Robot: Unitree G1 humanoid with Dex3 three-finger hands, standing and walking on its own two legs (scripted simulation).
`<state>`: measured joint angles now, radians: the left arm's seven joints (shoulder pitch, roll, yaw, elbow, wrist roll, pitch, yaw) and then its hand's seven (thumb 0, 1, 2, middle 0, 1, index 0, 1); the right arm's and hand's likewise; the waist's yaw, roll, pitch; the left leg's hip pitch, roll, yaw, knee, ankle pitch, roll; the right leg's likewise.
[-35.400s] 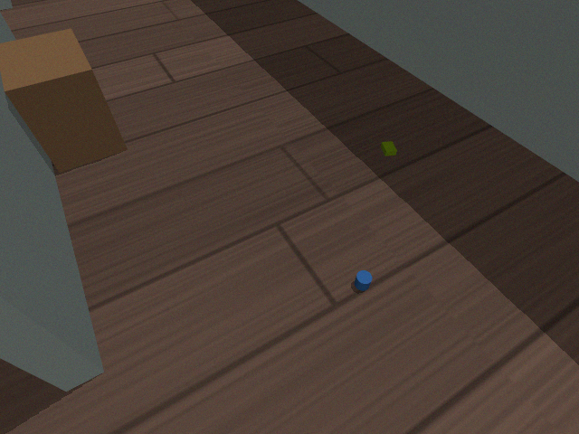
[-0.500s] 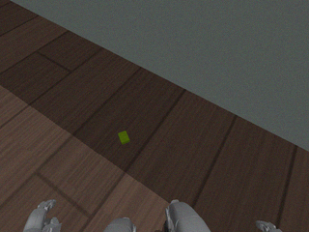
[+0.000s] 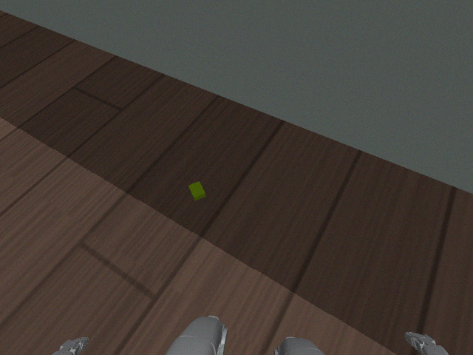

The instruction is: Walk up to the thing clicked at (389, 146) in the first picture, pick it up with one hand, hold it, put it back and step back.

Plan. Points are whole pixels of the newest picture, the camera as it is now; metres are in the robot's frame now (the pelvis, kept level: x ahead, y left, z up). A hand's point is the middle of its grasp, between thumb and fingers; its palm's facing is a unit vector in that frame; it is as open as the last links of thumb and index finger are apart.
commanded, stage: step back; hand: left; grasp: from above
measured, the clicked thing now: (197, 190) +0.84 +0.25 -0.75
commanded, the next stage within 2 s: stand in 1.64 s
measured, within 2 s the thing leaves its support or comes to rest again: neither
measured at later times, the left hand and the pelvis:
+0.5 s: hand out of the picture -0.11 +0.24 -0.15, palm faces -0.02 -0.91 -0.41, open 7.4 cm; pelvis -0.18 -0.03 -0.01, yaw +0 degrees
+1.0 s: hand out of the picture -0.20 +0.24 -0.14, palm faces +0.08 -0.91 -0.41, open 7.4 cm; pelvis -0.23 -0.04 +0.00, yaw +4 degrees
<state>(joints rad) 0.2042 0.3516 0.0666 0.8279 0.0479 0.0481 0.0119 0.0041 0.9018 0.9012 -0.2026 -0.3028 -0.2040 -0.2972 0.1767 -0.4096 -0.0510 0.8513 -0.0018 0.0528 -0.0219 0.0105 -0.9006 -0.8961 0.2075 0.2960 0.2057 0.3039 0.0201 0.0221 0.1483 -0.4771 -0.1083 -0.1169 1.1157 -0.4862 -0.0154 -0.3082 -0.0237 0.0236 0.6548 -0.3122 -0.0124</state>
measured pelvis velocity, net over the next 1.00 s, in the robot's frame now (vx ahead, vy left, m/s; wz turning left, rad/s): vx -0.23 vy -0.04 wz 0.07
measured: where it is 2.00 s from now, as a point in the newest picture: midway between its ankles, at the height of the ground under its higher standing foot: outside the picture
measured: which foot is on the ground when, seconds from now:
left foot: up 0.00-0.10, down 0.12-0.46, up 0.48-0.74, down 0.76-1.00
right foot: down 0.00-0.14, up 0.16-0.42, down 0.44-1.00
